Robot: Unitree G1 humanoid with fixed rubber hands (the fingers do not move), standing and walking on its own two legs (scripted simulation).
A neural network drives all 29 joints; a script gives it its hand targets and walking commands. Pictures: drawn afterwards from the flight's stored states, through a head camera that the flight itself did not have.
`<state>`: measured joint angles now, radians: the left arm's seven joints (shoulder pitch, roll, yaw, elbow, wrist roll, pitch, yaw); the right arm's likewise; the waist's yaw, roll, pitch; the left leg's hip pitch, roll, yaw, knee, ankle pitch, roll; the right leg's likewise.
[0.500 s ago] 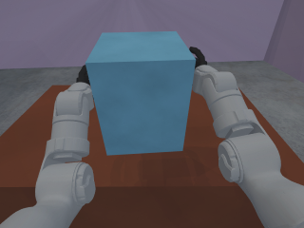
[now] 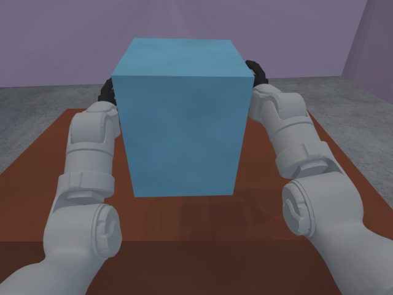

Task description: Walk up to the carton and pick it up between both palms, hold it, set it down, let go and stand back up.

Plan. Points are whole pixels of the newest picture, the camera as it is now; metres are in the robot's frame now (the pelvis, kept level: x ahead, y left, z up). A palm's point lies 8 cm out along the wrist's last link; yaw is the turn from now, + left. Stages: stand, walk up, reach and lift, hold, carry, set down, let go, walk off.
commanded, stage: hold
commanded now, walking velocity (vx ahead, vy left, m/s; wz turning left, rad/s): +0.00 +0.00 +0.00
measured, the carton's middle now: (183, 116) +0.39 +0.03 +0.25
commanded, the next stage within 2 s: none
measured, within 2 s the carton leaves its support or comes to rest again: neither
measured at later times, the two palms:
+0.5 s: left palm (108, 112) +0.37 +0.17 +0.27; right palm (257, 96) +0.39 -0.12 +0.29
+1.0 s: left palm (107, 112) +0.37 +0.17 +0.27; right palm (258, 94) +0.39 -0.12 +0.29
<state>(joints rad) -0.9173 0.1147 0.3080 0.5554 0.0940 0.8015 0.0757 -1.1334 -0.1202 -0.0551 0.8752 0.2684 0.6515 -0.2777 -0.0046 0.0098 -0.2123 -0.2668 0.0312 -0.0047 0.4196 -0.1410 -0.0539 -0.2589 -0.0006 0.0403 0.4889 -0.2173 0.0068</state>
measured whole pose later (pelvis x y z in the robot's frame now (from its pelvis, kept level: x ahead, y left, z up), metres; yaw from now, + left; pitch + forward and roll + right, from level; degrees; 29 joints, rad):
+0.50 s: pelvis +0.00 +0.00 +0.00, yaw +0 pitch -1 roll +1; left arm -0.91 0.11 0.31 0.54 0.09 0.81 0.08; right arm -1.14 -0.12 -0.06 0.88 0.27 0.65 -0.28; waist 0.00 0.01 -0.21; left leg -0.27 0.03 0.00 0.42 -0.14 -0.05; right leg -0.26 0.00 0.04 0.49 -0.22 0.01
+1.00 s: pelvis +0.00 +0.00 +0.00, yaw +0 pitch -1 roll +1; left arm -0.90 0.11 0.31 0.52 0.09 0.81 0.08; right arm -1.14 -0.12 -0.06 0.88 0.28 0.65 -0.28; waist 0.00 0.01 -0.22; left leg -0.27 0.03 0.00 0.42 -0.14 -0.05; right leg -0.26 0.00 0.04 0.49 -0.22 0.01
